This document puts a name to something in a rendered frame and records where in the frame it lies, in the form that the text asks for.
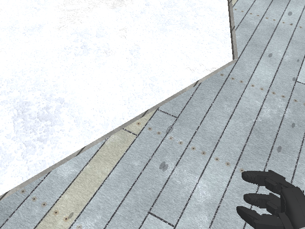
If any robot right hand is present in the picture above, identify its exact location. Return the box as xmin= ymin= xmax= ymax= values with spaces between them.
xmin=236 ymin=170 xmax=305 ymax=229

